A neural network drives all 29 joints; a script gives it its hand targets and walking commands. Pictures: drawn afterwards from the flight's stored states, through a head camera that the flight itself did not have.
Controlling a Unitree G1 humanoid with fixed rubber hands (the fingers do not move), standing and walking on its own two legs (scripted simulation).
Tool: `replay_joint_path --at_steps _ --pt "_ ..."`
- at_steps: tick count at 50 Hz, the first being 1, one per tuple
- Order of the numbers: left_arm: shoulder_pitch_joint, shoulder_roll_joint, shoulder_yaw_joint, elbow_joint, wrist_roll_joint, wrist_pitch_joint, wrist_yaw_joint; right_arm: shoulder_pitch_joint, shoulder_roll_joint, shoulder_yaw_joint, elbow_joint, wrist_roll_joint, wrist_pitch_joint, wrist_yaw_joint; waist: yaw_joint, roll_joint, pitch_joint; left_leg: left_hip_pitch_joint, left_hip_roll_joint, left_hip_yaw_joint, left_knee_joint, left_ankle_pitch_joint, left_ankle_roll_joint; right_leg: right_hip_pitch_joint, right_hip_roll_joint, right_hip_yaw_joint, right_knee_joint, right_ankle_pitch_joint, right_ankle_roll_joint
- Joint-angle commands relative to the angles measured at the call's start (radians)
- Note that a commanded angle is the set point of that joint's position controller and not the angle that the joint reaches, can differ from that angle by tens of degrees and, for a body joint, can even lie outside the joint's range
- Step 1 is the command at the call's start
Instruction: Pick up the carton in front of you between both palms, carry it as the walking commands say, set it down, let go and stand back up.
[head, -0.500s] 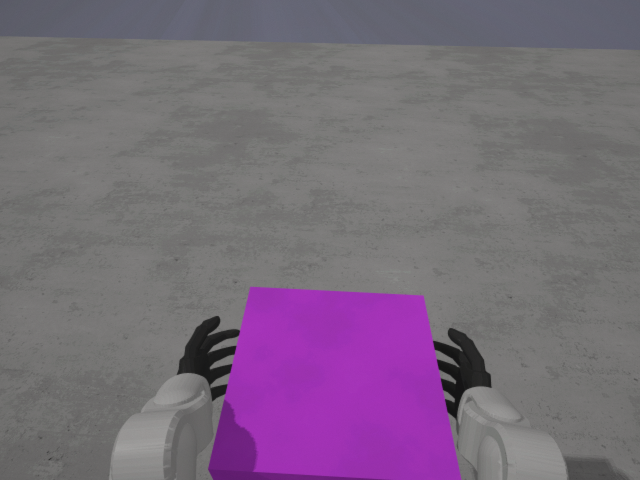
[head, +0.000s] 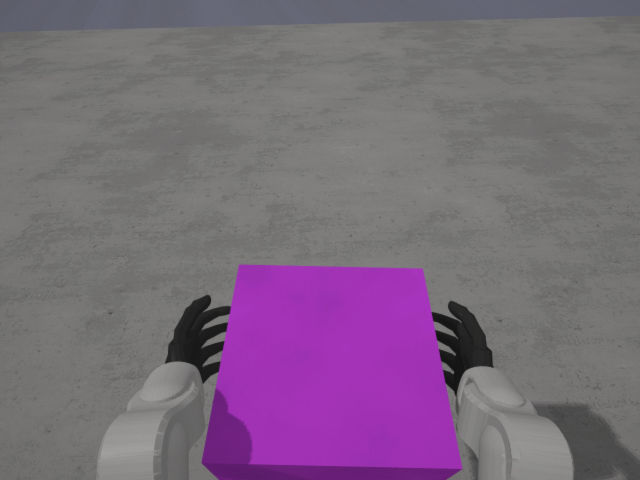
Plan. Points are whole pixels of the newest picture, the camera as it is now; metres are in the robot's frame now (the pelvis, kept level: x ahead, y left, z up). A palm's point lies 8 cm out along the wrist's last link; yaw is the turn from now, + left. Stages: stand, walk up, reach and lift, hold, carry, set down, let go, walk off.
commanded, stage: carry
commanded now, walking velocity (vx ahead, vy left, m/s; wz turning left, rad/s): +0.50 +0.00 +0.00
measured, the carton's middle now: (327, 393) +0.24 -0.01 +0.02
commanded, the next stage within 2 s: none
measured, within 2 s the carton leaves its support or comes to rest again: neither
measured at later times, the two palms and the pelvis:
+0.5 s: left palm (231, 193) +0.58 +0.15 +0.07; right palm (402, 196) +0.57 -0.15 +0.07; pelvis +0.35 +0.01 -0.01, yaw -3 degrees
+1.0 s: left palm (259, 111) +0.84 +0.12 +0.10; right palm (393, 111) +0.86 -0.18 +0.09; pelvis +0.61 -0.04 +0.01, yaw +2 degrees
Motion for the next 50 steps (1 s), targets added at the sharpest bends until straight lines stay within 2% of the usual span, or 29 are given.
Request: replay_joint_path --at_steps 1,3,5,7,10,11,15,16,18,19,20,21,22,23,25,28,31,32,35,37,38,39,40,41,42,43,46,48,50 --pt "-0.375 -0.708 -0.606 -0.066 -0.257 0.021 -0.073 -0.325 0.680 0.588 -0.050 0.243 0.014 0.117 0.059 -0.150 -0.110 -0.585 -0.001 -0.121 0.629 -0.138 0.046 0.487 -0.347 0.617 -0.370 -0.224 -0.185" --pt "-0.382 -0.711 -0.600 -0.057 -0.278 0.028 -0.082 -0.354 0.700 0.600 -0.059 0.237 0.008 0.106 0.048 -0.080 -0.092 -0.598 0.037 -0.154 0.647 -0.019 0.052 0.476 -0.315 0.512 -0.333 0.016 -0.127" --pt "-0.438 -0.782 -0.675 -0.074 -0.340 0.028 -0.098 -0.317 0.730 0.552 -0.038 0.237 -0.005 0.108 0.052 -0.012 -0.112 -0.592 0.019 -0.105 0.498 0.021 0.040 0.509 -0.326 0.468 -0.356 0.071 -0.138" --pt "-0.496 -0.830 -0.707 -0.108 -0.380 0.018 -0.115 -0.321 0.751 0.557 -0.050 0.200 -0.020 0.108 0.055 -0.074 -0.157 -0.581 0.029 -0.115 0.397 0.068 0.044 0.563 -0.293 0.375 -0.335 0.222 -0.143" --pt "-0.447 -0.774 -0.690 -0.127 -0.373 0.011 -0.123 -0.328 0.783 0.588 -0.089 0.197 -0.032 0.093 0.070 -0.127 -0.108 -0.587 -0.017 -0.048 0.282 0.206 0.039 0.593 -0.178 0.203 -0.304 0.351 -0.076" --pt "-0.424 -0.719 -0.657 -0.105 -0.346 0.021 -0.117 -0.298 0.739 0.579 -0.055 0.183 -0.018 0.091 0.078 -0.117 -0.070 -0.576 -0.021 -0.027 0.264 0.214 0.046 0.576 -0.202 0.198 -0.316 0.389 -0.076" --pt "-0.283 -0.678 -0.588 -0.037 -0.306 0.023 -0.100 -0.330 0.715 0.617 -0.130 0.220 -0.008 0.067 0.067 -0.275 -0.045 -0.470 -0.060 0.091 0.063 0.283 0.056 0.548 -0.148 0.052 -0.328 0.459 -0.066" --pt "-0.219 -0.689 -0.585 -0.012 -0.303 0.027 -0.093 -0.351 0.698 0.642 -0.179 0.249 -0.012 0.072 0.073 -0.215 -0.038 -0.430 -0.075 0.092 0.040 0.309 0.059 0.522 -0.151 0.070 -0.327 0.548 -0.066" --pt "-0.272 -0.710 -0.602 -0.037 -0.283 0.015 -0.086 -0.344 0.698 0.650 -0.166 0.252 -0.007 0.089 0.057 -0.265 -0.087 -0.283 -0.116 0.104 -0.009 0.349 0.078 0.556 -0.162 0.024 -0.146 0.829 -0.038" --pt "-0.292 -0.673 -0.555 -0.039 -0.251 0.018 -0.087 -0.314 0.704 0.656 -0.123 0.264 -0.006 0.099 0.032 -0.227 -0.142 -0.079 -0.149 0.137 -0.023 0.326 0.098 0.482 -0.115 -0.033 -0.012 0.834 -0.001" --pt "-0.297 -0.656 -0.578 -0.054 -0.263 0.017 -0.087 -0.310 0.698 0.659 -0.123 0.272 -0.007 0.103 0.009 -0.232 -0.211 0.142 -0.105 0.101 -0.021 0.276 0.125 0.356 -0.066 -0.037 0.172 0.704 0.008" --pt "-0.299 -0.699 -0.613 -0.088 -0.266 0.014 -0.090 -0.319 0.685 0.663 -0.159 0.280 -0.020 0.105 -0.003 0.034 -0.296 0.339 0.114 -0.260 -0.046 0.248 0.195 0.129 -0.003 -0.042 0.476 0.428 0.043" --pt "-0.338 -0.708 -0.620 -0.116 -0.285 0.011 -0.094 -0.343 0.737 0.654 -0.131 0.292 -0.023 0.113 0.013 0.280 -0.300 0.519 0.322 -0.645 -0.128 0.564 0.325 -0.205 0.122 0.034 0.766 -0.195 0.059" --pt "-0.336 -0.743 -0.661 -0.145 -0.304 0.001 -0.102 -0.294 0.798 0.658 -0.097 0.301 -0.031 0.117 0.007 0.258 -0.365 0.496 0.320 -0.606 -0.140 0.739 0.361 -0.236 0.074 0.187 0.869 -0.279 0.022" --pt "-0.396 -0.821 -0.677 -0.151 -0.305 -0.023 -0.120 -0.319 0.874 0.667 -0.104 0.302 -0.051 0.150 0.017 0.070 -0.305 0.428 0.260 -0.411 -0.143 0.722 0.261 -0.255 -0.029 0.205 0.785 -0.230 0.023" --pt "-0.271 -0.858 -0.671 0.055 -0.231 -0.030 -0.117 -0.325 0.844 0.670 -0.081 0.281 -0.072 0.172 0.023 0.104 -0.171 0.167 0.190 -0.172 -0.214 0.649 0.166 -0.121 -0.039 0.143 0.455 -0.144 0.033" --pt "-0.307 -0.836 -0.659 -0.008 -0.243 -0.045 -0.099 -0.311 0.810 0.678 -0.064 0.298 -0.073 0.176 0.031 0.119 -0.098 0.066 0.145 -0.049 -0.232 0.747 0.143 -0.014 0.007 0.051 0.202 -0.103 0.027" --pt "-0.280 -0.800 -0.643 -0.019 -0.216 -0.044 -0.093 -0.279 0.803 0.667 -0.041 0.275 -0.071 0.169 0.023 0.188 -0.059 0.064 0.136 -0.019 -0.220 0.790 0.132 -0.021 0.010 0.027 0.147 -0.047 0.037" --pt "-0.263 -0.810 -0.637 -0.064 -0.230 -0.029 -0.092 -0.293 0.737 0.665 -0.138 0.283 -0.067 0.157 0.030 0.181 -0.094 0.060 0.126 0.026 -0.163 0.676 0.113 0.114 0.040 -0.012 0.002 0.149 0.045" --pt "-0.284 -0.753 -0.650 -0.106 -0.258 -0.009 -0.086 -0.308 0.703 0.648 -0.176 0.259 -0.050 0.137 0.046 0.094 -0.097 0.011 0.062 0.056 -0.056 0.586 0.066 0.235 0.035 -0.023 -0.056 0.236 0.033" --pt "-0.297 -0.743 -0.650 -0.112 -0.275 -0.002 -0.087 -0.325 0.693 0.639 -0.198 0.271 -0.042 0.130 0.051 0.066 -0.161 -0.043 0.022 0.057 0.027 0.474 0.033 0.345 -0.005 0.034 -0.070 0.373 0.011" --pt "-0.315 -0.706 -0.633 -0.134 -0.276 0.006 -0.082 -0.305 0.691 0.635 -0.166 0.268 -0.027 0.122 0.051 -0.053 -0.167 -0.119 0.012 0.056 0.117 0.311 0.017 0.434 -0.099 0.128 -0.062 0.662 -0.012" --pt "-0.335 -0.661 -0.607 -0.094 -0.291 0.021 -0.077 -0.275 0.662 0.603 -0.100 0.239 -0.003 0.113 0.045 -0.200 -0.194 -0.198 -0.058 0.039 0.197 0.030 0.011 0.485 -0.195 0.268 -0.117 0.638 -0.072" --pt "-0.308 -0.642 -0.603 -0.074 -0.284 0.035 -0.074 -0.301 0.636 0.605 -0.137 0.244 0.004 0.109 0.049 -0.238 -0.220 -0.208 -0.050 -0.040 0.238 -0.196 0.026 0.468 -0.268 0.370 -0.189 0.504 -0.097" --pt "-0.299 -0.646 -0.595 -0.072 -0.278 0.037 -0.065 -0.336 0.612 0.627 -0.159 0.270 0.015 0.100 0.050 -0.205 -0.189 -0.204 -0.054 -0.092 0.234 -0.211 0.026 0.446 -0.289 0.408 -0.204 0.599 -0.115" --pt "-0.285 -0.616 -0.559 -0.052 -0.268 0.050 -0.065 -0.328 0.638 0.612 -0.104 0.256 0.028 0.096 0.044 -0.188 -0.168 -0.204 -0.016 -0.100 0.226 -0.189 0.044 0.412 -0.315 0.383 -0.219 0.393 -0.110" --pt "-0.365 -0.720 -0.602 -0.059 -0.309 0.042 -0.085 -0.333 0.721 0.609 -0.090 0.246 0.017 0.101 0.033 -0.114 -0.206 -0.056 -0.024 -0.062 -0.096 0.057 0.038 0.386 -0.183 0.214 -0.150 0.534 -0.057" --pt "-0.394 -0.773 -0.623 -0.105 -0.310 0.028 -0.105 -0.372 0.756 0.631 -0.134 0.246 -0.001 0.119 0.046 -0.088 -0.264 -0.002 -0.007 -0.084 -0.065 0.193 0.045 0.406 -0.148 0.167 -0.098 0.538 -0.008" --pt "-0.366 -0.792 -0.634 -0.042 -0.328 0.033 -0.105 -0.391 0.731 0.639 -0.175 0.267 -0.008 0.116 0.041 -0.090 -0.263 -0.012 0.027 -0.098 -0.057 0.250 0.032 0.406 -0.119 0.135 -0.055 0.489 -0.018"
